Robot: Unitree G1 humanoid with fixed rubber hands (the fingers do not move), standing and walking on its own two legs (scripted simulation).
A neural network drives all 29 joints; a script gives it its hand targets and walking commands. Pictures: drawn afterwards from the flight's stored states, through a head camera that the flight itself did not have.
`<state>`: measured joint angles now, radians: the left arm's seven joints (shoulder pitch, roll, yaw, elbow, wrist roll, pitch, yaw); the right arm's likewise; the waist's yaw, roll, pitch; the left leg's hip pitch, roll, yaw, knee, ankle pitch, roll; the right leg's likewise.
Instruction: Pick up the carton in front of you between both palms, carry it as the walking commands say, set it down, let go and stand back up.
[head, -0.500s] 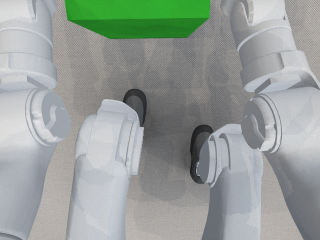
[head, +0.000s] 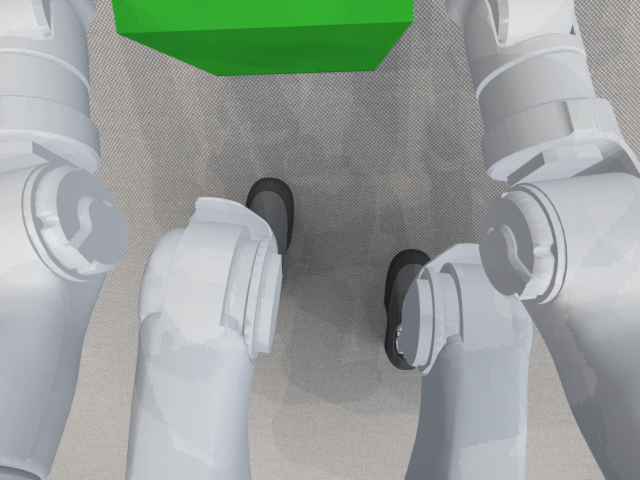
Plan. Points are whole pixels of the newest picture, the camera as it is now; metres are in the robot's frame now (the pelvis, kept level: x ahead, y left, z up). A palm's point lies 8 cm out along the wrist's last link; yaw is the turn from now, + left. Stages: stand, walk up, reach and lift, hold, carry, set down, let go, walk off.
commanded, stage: set down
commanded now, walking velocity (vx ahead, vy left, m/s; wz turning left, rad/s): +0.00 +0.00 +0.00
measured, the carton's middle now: out of the picture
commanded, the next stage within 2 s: let go in 1.34 s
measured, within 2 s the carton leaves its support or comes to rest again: neither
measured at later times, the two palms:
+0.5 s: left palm out of the picture +0.51 +0.37 -0.12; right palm out of the picture +0.60 +0.00 -0.12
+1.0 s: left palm out of the picture +0.51 +0.38 +0.03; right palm out of the picture +0.61 +0.00 +0.03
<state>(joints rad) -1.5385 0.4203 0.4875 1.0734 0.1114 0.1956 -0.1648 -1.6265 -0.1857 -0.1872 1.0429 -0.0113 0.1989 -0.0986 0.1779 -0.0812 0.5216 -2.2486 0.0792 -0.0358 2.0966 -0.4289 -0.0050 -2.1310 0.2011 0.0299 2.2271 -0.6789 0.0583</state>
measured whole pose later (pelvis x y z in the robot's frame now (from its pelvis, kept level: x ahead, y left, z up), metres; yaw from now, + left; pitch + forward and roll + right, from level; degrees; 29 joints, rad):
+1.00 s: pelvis +0.02 +0.02 +0.14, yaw +1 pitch +45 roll -5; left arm -1.37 0.43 0.40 0.89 0.00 0.26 -0.05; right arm -1.43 -0.24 -0.22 0.84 0.02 0.31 -0.15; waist 0.14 -0.06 0.13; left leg -2.05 0.00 -0.06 1.62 -0.36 0.01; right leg -1.89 0.10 0.02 1.70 -0.60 0.05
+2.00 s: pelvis +0.10 +0.04 +0.36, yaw +6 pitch +23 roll -1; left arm -0.20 0.24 0.14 0.54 0.01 0.04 -0.12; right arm -0.27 -0.09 -0.16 0.57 -0.09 0.06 -0.05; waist 0.08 -0.01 -0.01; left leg -0.89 -0.03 -0.02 0.68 -0.19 0.03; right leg -0.76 0.02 0.08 0.71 -0.36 0.04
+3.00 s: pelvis +0.15 +0.02 +0.39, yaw +6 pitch +1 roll +0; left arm 0.23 0.33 0.06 0.58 0.04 0.05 0.00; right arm 0.18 -0.30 -0.04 0.71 -0.05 0.02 -0.01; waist 0.00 -0.05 -0.01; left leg -0.29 -0.01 -0.01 0.55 -0.28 0.00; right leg -0.13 0.03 0.08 0.51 -0.39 -0.01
